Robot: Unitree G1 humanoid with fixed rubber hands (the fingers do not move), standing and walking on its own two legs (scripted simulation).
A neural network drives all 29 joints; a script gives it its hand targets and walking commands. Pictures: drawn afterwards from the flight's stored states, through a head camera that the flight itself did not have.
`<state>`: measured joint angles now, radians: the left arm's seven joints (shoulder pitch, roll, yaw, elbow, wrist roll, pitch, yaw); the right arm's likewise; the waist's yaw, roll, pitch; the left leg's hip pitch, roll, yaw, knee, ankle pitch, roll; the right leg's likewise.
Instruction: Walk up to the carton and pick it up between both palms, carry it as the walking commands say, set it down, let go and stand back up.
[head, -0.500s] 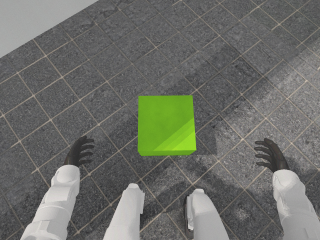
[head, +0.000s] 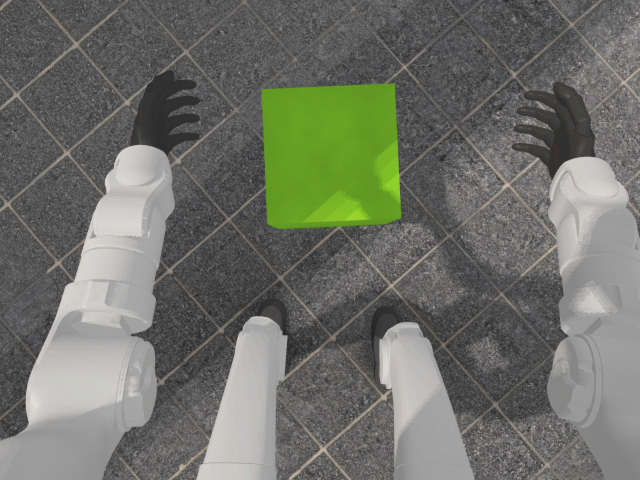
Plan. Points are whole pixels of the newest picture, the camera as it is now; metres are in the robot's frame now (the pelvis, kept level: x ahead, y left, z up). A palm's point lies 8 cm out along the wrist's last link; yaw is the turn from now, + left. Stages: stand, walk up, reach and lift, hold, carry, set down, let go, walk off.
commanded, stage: reach and lift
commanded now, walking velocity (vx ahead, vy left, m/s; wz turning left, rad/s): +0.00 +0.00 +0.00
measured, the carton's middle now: (329, 164) +0.54 +0.00 -0.57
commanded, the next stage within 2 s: none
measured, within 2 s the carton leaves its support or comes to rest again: neither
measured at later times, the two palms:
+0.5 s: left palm (193, 116) +0.52 +0.19 -0.18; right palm (524, 131) +0.51 -0.25 -0.18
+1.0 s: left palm (229, 147) +0.52 +0.18 -0.35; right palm (474, 159) +0.51 -0.24 -0.34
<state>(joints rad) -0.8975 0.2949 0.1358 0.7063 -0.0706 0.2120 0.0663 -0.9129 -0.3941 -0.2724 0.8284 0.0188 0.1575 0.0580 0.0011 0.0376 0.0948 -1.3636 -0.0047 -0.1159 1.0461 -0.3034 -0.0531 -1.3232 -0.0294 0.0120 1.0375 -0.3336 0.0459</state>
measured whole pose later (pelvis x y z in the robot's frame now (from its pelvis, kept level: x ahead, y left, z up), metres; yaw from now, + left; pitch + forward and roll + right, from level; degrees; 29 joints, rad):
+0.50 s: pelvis -0.01 +0.00 -0.02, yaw -1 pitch +39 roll -2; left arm -1.21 0.32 0.20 0.71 -0.07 0.20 0.07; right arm -1.22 -0.42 -0.34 0.84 0.04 0.15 0.06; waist 0.00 0.04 0.32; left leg -1.49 0.00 -0.12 1.13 -0.31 -0.05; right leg -1.44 -0.02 0.02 1.11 -0.34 0.05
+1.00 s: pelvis -0.05 +0.00 -0.18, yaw -3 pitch +33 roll -2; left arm -1.45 0.42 0.20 0.79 -0.15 0.27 0.13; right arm -1.50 -0.49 -0.20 0.91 0.15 0.25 -0.03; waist 0.00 0.04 0.53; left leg -1.88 -0.01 -0.12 1.81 -0.51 -0.07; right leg -1.85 0.03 0.06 1.80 -0.53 0.07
